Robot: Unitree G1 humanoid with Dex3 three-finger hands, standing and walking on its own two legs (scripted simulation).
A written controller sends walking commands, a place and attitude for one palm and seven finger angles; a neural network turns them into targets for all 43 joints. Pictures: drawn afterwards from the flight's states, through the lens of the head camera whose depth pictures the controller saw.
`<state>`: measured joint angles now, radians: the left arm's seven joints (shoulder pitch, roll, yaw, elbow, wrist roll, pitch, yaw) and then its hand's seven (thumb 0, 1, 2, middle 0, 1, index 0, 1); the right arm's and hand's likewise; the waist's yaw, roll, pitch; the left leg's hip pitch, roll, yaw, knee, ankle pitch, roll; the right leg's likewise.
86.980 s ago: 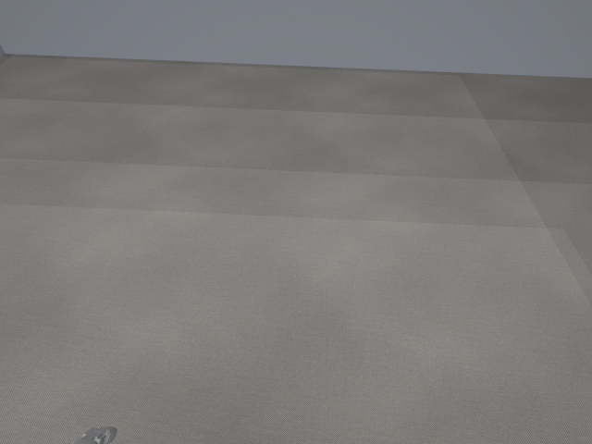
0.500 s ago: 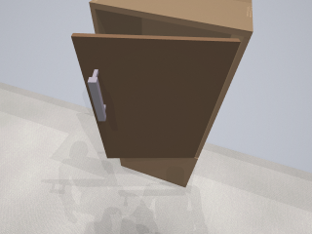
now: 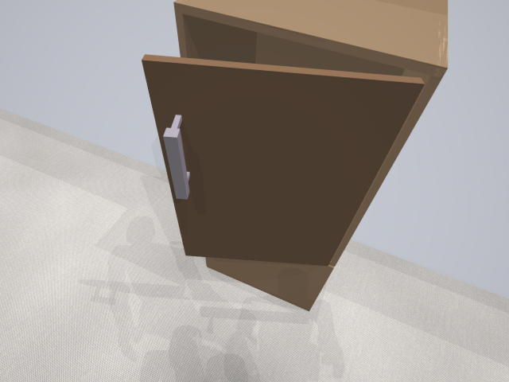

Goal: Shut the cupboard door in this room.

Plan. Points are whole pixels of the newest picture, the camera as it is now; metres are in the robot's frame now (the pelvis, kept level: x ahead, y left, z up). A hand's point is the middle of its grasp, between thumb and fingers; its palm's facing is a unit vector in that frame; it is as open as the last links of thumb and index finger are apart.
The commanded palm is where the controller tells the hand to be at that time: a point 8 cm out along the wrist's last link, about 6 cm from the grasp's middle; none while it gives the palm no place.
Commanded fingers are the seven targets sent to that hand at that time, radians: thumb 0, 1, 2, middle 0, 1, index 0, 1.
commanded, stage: come to a stop and stand still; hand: left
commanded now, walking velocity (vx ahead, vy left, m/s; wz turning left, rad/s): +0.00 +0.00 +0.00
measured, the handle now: (180, 159) +0.46 +0.18 +0.07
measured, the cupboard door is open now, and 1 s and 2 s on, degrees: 20 20 20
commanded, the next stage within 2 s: look again from close up in 0.52 s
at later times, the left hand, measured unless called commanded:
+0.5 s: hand out of the picture +0.02 +0.20 -0.17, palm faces -0.01 -0.98 -0.21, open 7.4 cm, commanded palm none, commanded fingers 0.00 0.90 0.90 -0.20 -0.30 -0.20 -0.30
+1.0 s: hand out of the picture +0.01 +0.18 -0.18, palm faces -0.01 -0.99 -0.13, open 7.4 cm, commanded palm none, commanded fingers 0.00 0.90 0.90 -0.20 -0.30 -0.20 -0.30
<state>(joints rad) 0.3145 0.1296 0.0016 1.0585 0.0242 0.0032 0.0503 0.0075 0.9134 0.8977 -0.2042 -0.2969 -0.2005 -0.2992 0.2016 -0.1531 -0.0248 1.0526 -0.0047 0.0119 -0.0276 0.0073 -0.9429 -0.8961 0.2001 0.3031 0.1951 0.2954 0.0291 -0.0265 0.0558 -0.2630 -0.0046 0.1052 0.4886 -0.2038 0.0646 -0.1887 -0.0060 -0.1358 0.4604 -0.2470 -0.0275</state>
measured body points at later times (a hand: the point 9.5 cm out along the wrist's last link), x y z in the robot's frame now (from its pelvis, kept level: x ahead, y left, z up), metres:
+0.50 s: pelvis +0.00 +0.03 +0.00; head +0.00 +0.03 +0.45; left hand +0.02 +0.26 -0.15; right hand +0.01 -0.20 -0.15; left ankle +0.04 +0.07 -0.74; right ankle +0.00 -0.10 -0.74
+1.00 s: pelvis +0.03 +0.03 +0.00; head +0.04 +0.05 +0.45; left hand +0.01 +0.24 -0.17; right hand +0.01 -0.19 -0.15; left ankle +0.04 +0.07 -0.74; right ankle +0.00 -0.10 -0.74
